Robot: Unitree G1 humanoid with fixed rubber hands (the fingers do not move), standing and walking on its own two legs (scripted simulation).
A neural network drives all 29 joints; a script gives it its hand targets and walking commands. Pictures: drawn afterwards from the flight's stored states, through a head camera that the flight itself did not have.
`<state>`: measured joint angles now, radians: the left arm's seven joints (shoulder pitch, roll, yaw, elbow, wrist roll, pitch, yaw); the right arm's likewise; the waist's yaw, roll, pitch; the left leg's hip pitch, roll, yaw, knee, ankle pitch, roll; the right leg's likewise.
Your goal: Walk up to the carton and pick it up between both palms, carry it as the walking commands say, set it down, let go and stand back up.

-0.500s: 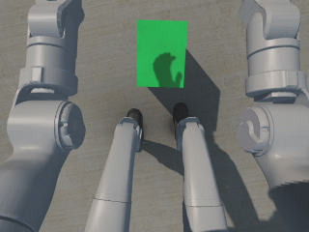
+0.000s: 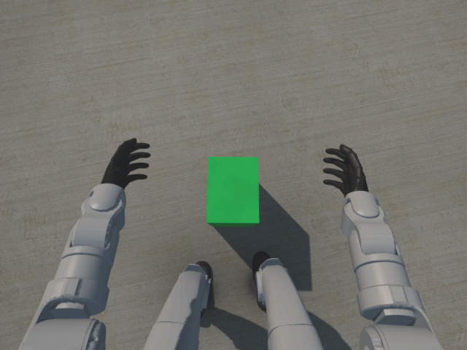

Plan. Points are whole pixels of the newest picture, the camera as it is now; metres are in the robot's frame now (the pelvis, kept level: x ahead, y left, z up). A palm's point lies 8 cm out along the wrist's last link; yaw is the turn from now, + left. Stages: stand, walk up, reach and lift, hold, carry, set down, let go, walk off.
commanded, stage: let go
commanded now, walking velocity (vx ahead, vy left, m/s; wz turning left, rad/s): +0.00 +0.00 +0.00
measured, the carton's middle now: (233, 195) +0.42 +0.01 -0.58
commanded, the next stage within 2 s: stand in 0.94 s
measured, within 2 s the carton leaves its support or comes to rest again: neither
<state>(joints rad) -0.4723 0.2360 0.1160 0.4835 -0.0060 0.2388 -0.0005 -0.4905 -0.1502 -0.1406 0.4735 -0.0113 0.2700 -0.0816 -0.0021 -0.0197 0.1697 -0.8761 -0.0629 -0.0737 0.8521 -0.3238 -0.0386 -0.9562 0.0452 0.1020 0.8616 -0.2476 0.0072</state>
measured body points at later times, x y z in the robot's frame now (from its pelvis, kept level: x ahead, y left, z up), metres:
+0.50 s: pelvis +0.07 +0.01 +0.05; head +0.13 +0.00 +0.50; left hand +0.25 +0.23 -0.04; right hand +0.26 -0.23 -0.03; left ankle +0.04 +0.14 -0.68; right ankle +0.08 -0.11 -0.68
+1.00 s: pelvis +0.08 +0.01 +0.05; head +0.10 +0.01 +0.50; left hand +0.25 +0.25 -0.03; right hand +0.25 -0.24 -0.02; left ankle +0.04 +0.14 -0.68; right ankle +0.08 -0.11 -0.68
